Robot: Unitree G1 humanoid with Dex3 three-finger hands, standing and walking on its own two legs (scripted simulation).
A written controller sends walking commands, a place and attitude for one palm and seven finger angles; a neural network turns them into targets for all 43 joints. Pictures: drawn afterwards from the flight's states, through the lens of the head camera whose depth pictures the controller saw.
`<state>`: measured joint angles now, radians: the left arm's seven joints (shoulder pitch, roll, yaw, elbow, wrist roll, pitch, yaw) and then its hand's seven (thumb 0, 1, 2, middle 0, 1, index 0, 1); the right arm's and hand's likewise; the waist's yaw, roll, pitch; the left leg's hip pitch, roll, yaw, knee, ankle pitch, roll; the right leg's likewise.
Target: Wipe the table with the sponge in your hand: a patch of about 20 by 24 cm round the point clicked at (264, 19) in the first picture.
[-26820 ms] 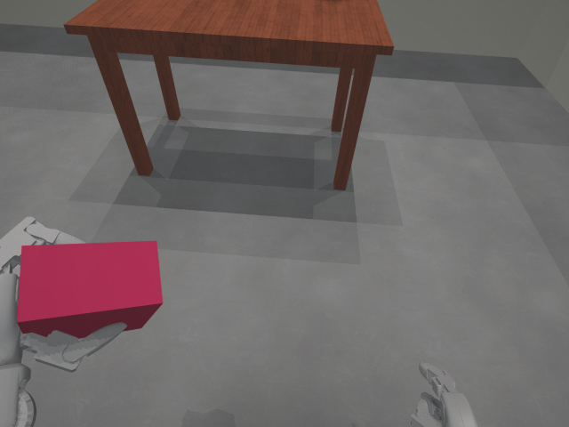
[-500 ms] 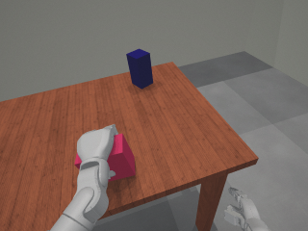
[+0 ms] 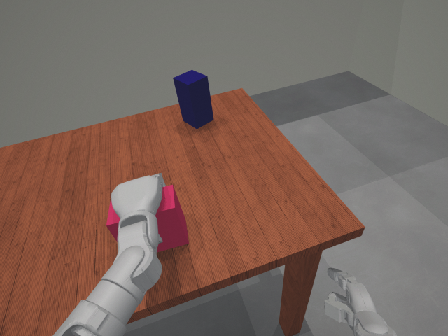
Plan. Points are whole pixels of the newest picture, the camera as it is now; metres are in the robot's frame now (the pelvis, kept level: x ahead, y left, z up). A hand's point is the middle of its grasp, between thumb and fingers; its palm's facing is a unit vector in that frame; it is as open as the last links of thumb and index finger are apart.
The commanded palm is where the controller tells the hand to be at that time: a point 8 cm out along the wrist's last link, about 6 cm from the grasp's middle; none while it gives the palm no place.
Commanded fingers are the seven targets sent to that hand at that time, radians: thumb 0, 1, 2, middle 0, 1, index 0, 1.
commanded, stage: wipe forward along the third lane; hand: left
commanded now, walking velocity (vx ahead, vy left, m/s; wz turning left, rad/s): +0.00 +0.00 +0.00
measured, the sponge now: (153, 228) +0.31 +0.20 +0.03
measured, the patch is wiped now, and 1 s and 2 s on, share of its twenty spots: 0.80 1.00 1.00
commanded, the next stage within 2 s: wipe back along the third lane in 1.26 s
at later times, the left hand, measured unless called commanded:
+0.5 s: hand (144, 197) +0.36 +0.22 +0.07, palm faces +0.00 -0.07 -1.00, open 10.5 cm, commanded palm +0.33 +0.21 +0.11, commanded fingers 0.00 0.10 1.30 -1.20 -1.60 -1.20 -1.60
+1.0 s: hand (143, 181) +0.40 +0.24 +0.07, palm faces -0.03 -0.05 -1.00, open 10.5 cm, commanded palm +0.38 +0.24 +0.11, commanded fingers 0.00 0.10 1.30 -1.20 -1.60 -1.20 -1.60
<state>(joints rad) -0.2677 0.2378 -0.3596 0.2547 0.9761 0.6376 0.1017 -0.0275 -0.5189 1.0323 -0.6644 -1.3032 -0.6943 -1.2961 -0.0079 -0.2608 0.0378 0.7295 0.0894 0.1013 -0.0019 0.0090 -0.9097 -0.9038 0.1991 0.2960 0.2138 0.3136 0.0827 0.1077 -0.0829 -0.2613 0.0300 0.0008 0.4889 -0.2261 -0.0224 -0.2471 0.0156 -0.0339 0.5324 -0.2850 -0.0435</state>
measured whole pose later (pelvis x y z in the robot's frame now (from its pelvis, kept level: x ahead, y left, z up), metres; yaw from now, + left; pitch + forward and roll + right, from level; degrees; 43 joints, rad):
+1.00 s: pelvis +0.01 +0.02 +0.00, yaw +1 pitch +6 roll +0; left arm -0.62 0.25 -0.25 0.73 0.97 0.51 0.15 0.00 -0.53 1.04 -0.67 -1.30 -0.70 -1.29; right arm 0.10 -0.26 0.02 0.74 0.09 0.14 -0.05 0.01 -0.91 -0.90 0.20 0.30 0.20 0.30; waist 0.03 0.07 -0.12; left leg -0.37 0.01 0.00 0.51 -0.24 0.00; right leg -0.33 0.00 -0.04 0.51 -0.27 -0.01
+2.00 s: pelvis +0.03 +0.04 +0.00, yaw +1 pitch +4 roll +0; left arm -0.48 0.24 -0.34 0.51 0.98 0.61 0.15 0.00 -0.51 1.04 -0.65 -1.32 -0.68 -1.31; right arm 0.05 -0.27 0.01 0.69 0.10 0.18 0.00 0.00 -0.91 -0.90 0.20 0.30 0.21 0.32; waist 0.06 0.05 -0.13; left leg -0.32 0.00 0.00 0.51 -0.26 0.02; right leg -0.27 -0.02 -0.03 0.48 -0.29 0.00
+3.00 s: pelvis +0.01 +0.01 +0.00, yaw +0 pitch -1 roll +0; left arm -0.10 0.24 -0.39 0.05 0.99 0.65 0.13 -0.01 -0.50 1.04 -0.64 -1.33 -0.67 -1.32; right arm 0.03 -0.28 0.02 0.69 0.10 0.19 0.06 0.01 -0.91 -0.90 0.20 0.30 0.20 0.31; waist 0.08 0.11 -0.10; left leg -0.24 0.02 0.01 0.51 -0.26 -0.02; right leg -0.22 0.01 -0.02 0.53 -0.31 -0.03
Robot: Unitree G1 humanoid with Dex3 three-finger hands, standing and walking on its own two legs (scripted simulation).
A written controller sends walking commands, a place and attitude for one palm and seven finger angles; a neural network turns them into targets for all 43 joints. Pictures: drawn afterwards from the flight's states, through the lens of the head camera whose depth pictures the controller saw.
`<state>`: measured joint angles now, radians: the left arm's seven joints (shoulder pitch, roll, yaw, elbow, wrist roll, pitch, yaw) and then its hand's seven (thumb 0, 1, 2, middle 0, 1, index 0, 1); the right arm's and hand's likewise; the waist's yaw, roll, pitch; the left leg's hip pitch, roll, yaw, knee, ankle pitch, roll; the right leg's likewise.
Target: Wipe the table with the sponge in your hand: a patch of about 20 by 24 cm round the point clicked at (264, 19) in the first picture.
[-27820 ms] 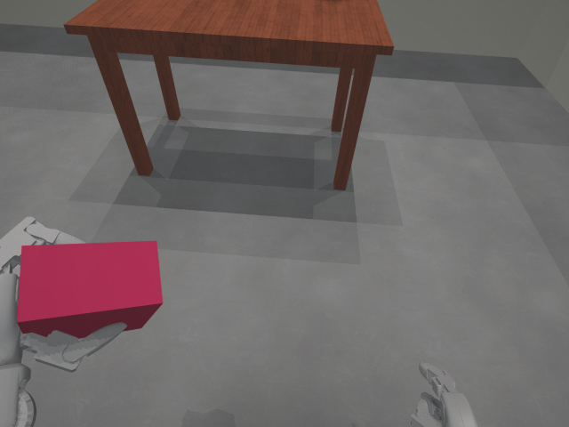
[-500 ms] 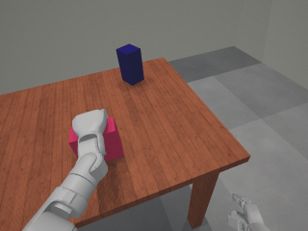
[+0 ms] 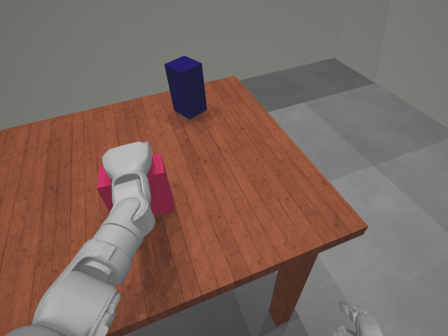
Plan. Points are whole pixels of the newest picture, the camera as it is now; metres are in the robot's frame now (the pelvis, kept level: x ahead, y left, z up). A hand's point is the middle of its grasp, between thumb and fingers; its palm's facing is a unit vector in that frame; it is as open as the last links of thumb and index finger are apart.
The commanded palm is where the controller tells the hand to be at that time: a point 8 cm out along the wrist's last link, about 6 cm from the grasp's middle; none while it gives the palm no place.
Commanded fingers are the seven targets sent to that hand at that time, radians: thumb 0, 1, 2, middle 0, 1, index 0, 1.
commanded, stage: wipe forward along the third lane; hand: left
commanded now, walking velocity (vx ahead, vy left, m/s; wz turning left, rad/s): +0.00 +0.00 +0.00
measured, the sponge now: (140, 195) +0.39 +0.22 +0.03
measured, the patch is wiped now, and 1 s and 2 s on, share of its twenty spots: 1.00 1.00 1.00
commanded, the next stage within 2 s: wipe back along the third lane in 0.26 s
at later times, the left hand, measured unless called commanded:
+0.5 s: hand (134, 168) +0.43 +0.23 +0.07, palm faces -0.04 -0.03 -1.00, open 10.5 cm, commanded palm +0.39 +0.22 +0.11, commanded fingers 0.00 0.10 1.30 -1.20 -1.60 -1.20 -1.60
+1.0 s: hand (133, 184) +0.38 +0.22 +0.07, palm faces +0.02 -0.06 -1.00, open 10.5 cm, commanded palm +0.34 +0.20 +0.11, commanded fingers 0.00 0.10 1.30 -1.20 -1.60 -1.20 -1.60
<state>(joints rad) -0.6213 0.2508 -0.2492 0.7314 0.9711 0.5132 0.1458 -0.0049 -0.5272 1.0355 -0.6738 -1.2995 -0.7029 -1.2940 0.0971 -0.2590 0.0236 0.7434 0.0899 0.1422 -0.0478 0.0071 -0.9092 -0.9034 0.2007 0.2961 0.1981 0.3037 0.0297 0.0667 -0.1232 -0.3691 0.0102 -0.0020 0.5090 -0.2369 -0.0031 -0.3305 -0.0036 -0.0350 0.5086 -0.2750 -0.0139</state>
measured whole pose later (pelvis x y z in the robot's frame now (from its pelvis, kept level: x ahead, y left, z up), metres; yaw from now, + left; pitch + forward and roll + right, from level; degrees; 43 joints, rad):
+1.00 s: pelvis +0.02 +0.01 +0.00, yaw +0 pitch +4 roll +0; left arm -0.48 0.24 -0.34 0.51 0.98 0.61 0.15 0.00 -0.51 1.04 -0.65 -1.32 -0.68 -1.31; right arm 0.05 -0.27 0.01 0.69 0.10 0.18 0.00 0.00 -0.91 -0.90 0.20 0.30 0.21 0.32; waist 0.06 0.05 -0.13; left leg -0.32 0.00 0.00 0.51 -0.26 0.02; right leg -0.27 -0.02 -0.03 0.48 -0.29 0.00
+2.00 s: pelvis +0.00 -0.01 +0.00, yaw -1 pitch -1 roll +0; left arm -0.10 0.24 -0.39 0.05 0.99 0.65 0.13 -0.01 -0.50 1.04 -0.64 -1.33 -0.67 -1.32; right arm 0.03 -0.28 0.02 0.69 0.10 0.19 0.06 0.01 -0.91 -0.90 0.20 0.30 0.20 0.31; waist 0.08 0.11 -0.10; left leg -0.24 0.02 0.01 0.51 -0.26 -0.02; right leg -0.22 0.01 -0.02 0.53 -0.31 -0.03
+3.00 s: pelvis -0.01 -0.01 +0.00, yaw -1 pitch -3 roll +0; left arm 0.13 0.37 -0.22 -0.15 0.95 0.56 0.06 -0.01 -0.51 1.04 -0.64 -1.32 -0.67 -1.31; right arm 0.03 -0.27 0.03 0.69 0.07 0.11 -0.01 0.01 -0.91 -0.90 0.20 0.30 0.20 0.30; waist 0.10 0.11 -0.05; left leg -0.20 0.03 0.01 0.49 -0.24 -0.01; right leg -0.18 0.02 -0.02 0.51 -0.28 -0.03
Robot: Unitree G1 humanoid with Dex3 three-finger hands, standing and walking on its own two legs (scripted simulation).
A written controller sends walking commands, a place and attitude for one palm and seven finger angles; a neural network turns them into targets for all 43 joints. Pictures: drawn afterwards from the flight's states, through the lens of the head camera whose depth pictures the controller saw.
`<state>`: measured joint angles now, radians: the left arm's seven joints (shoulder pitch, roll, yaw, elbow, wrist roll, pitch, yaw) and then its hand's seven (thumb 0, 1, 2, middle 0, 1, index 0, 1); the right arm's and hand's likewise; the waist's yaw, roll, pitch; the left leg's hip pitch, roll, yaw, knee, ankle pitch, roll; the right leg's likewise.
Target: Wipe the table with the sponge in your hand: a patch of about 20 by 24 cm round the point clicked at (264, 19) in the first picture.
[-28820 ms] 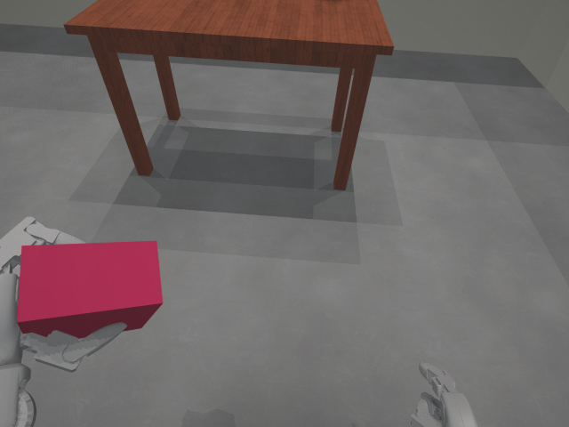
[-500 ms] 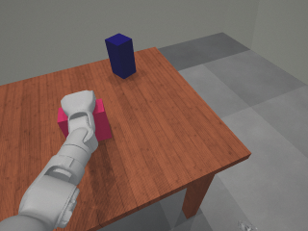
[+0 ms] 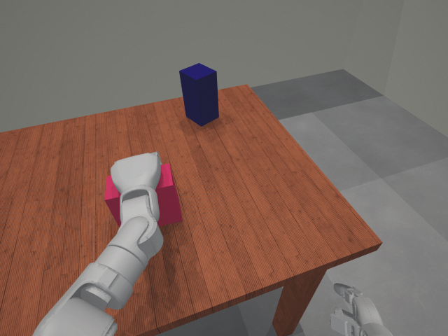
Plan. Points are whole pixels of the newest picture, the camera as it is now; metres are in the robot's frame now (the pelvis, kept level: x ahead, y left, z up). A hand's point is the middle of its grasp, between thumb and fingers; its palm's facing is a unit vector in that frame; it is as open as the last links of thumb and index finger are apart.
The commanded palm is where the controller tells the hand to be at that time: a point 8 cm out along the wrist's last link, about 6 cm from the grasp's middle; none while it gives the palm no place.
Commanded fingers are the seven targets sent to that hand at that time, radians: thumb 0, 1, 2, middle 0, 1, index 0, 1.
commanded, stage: wipe back along the third lane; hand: left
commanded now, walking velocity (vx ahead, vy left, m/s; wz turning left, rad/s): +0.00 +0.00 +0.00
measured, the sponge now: (148, 204) +0.36 +0.21 +0.03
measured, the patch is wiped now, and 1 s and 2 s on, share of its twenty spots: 1.00 1.00 1.00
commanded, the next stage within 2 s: slide back across to the middle lane in 1.10 s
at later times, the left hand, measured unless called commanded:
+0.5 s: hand (154, 211) +0.31 +0.17 +0.07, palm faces +0.05 -0.09 -1.00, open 10.5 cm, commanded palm +0.27 +0.16 +0.11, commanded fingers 0.00 0.10 1.30 -1.20 -1.60 -1.20 -1.60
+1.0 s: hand (158, 230) +0.28 +0.15 +0.07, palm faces +0.07 -0.12 -0.99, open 10.5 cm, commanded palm +0.22 +0.13 +0.11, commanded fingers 0.00 0.10 1.30 -1.20 -1.60 -1.20 -1.60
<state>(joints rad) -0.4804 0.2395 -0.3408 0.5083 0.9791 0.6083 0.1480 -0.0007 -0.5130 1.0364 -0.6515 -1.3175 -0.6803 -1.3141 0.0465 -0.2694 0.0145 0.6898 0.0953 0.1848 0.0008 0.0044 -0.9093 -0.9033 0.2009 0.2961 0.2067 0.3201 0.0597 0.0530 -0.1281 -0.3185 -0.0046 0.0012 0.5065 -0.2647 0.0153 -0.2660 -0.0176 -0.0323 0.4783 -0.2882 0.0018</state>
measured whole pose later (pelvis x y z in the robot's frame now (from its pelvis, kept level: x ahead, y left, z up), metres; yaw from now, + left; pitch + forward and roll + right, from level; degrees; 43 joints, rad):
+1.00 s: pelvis -0.01 -0.03 +0.00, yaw -1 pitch -1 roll +0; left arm -0.10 0.24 -0.39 0.05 0.99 0.65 0.13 -0.01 -0.50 1.04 -0.64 -1.33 -0.67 -1.32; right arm 0.03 -0.28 0.02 0.69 0.10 0.19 0.06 0.01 -0.91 -0.90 0.20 0.30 0.20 0.31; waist 0.08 0.11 -0.10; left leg -0.24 0.02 0.01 0.51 -0.26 -0.02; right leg -0.22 0.01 -0.02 0.53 -0.31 -0.03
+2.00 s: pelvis -0.03 -0.02 +0.00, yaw -2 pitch -3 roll +0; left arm 0.13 0.37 -0.22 -0.15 0.95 0.56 0.06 -0.01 -0.51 1.04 -0.64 -1.32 -0.67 -1.31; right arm 0.03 -0.27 0.03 0.69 0.07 0.11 -0.01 0.01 -0.91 -0.90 0.20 0.30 0.20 0.30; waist 0.10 0.11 -0.05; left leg -0.20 0.03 0.01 0.49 -0.24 -0.01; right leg -0.18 0.02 -0.02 0.51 -0.28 -0.03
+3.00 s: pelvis -0.02 -0.02 +0.00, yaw +0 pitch +3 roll +0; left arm -0.36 0.40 -0.14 0.44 0.97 0.42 0.04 -0.01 -0.52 1.04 -0.67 -1.31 -0.70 -1.30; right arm 0.09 -0.28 0.03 0.70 0.09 0.09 -0.07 0.01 -0.91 -0.90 0.20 0.30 0.20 0.30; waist 0.06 0.08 -0.08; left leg -0.32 0.01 -0.02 0.50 -0.24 -0.01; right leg -0.27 0.00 -0.04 0.49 -0.27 -0.02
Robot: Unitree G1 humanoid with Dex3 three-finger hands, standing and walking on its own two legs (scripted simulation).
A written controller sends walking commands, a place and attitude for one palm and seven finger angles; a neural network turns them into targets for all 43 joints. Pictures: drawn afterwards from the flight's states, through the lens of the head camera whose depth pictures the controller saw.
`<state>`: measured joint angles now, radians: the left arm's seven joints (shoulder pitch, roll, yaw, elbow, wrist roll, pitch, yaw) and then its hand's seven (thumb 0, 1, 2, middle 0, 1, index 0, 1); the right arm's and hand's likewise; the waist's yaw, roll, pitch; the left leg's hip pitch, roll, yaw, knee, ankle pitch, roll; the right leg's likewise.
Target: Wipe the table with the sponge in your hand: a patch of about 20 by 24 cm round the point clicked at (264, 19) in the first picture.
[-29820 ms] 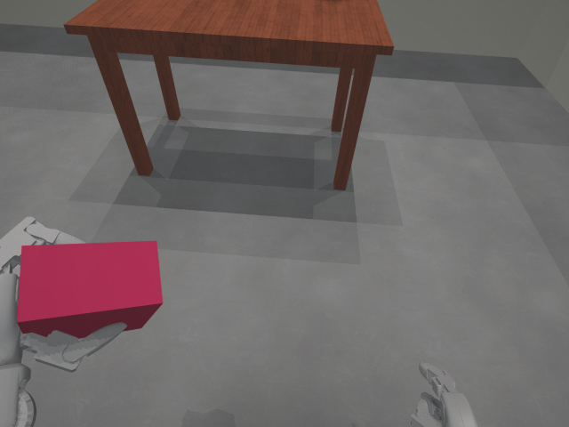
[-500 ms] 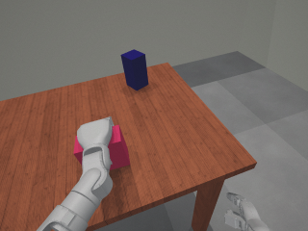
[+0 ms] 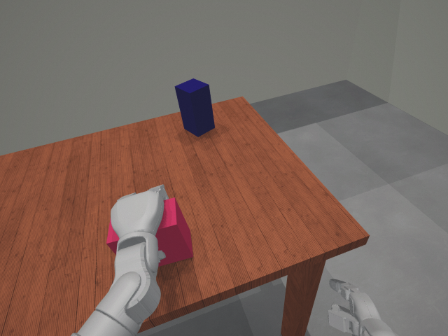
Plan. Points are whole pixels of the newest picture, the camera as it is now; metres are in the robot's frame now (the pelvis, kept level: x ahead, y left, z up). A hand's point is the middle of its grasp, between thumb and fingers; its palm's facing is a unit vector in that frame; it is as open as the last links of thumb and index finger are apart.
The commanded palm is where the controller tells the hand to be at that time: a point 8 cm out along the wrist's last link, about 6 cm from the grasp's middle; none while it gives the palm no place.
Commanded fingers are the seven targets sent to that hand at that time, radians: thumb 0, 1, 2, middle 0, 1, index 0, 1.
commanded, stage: wipe back along the third lane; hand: left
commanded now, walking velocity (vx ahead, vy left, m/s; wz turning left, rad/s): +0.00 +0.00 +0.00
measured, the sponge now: (156, 241) +0.29 +0.18 +0.03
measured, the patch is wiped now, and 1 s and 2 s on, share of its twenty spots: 1.00 1.00 1.00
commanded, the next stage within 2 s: slide back across to the middle lane in 0.10 s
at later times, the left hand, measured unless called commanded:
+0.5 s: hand (144, 234) +0.27 +0.19 +0.08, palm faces +0.11 -0.22 -0.97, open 10.5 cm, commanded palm +0.21 +0.19 +0.13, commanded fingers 0.00 0.10 1.30 -1.20 -1.60 -1.20 -1.60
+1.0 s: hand (105, 255) +0.22 +0.24 +0.08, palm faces +0.05 -0.14 -0.99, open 10.5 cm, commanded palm +0.20 +0.24 +0.13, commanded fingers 0.00 0.10 1.30 -1.20 -1.60 -1.20 -1.60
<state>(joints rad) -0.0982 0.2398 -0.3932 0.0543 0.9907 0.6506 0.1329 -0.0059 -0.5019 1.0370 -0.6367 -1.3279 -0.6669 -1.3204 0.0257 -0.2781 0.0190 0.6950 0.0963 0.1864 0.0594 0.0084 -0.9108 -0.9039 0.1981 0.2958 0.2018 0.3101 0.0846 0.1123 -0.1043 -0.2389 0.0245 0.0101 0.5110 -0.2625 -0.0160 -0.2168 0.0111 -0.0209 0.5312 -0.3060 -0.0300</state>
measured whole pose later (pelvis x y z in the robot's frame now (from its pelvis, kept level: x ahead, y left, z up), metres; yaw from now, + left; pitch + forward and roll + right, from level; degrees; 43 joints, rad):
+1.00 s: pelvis -0.01 +0.00 +0.00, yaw +0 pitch -3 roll +0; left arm 0.13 0.37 -0.22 -0.15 0.95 0.56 0.06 -0.01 -0.51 1.04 -0.64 -1.32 -0.67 -1.31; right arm 0.03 -0.27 0.03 0.69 0.07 0.11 -0.01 0.01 -0.91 -0.90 0.20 0.30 0.20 0.30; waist 0.10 0.11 -0.05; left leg -0.20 0.03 0.01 0.49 -0.24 -0.01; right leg -0.18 0.02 -0.02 0.51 -0.28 -0.03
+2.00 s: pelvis +0.00 +0.01 +0.00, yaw +1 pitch +3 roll +0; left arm -0.36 0.40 -0.14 0.44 0.97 0.42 0.04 -0.01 -0.52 1.04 -0.67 -1.31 -0.70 -1.30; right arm 0.09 -0.28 0.03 0.70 0.09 0.09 -0.07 0.01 -0.91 -0.90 0.20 0.30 0.20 0.30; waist 0.06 0.08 -0.08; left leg -0.32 0.01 -0.02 0.50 -0.24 -0.01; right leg -0.27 0.00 -0.04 0.49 -0.27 -0.02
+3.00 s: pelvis +0.01 +0.03 +0.00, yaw +1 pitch +5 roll -1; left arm -0.47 0.50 -0.02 0.64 0.98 0.30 0.07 0.00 -0.53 1.04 -0.67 -1.31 -0.70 -1.30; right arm 0.16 -0.29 0.00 0.71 0.09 0.11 -0.05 0.01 -0.91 -0.90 0.20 0.30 0.20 0.30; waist 0.02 0.06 -0.08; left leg -0.33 0.00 0.00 0.48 -0.24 0.02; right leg -0.27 -0.01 -0.03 0.44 -0.26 0.00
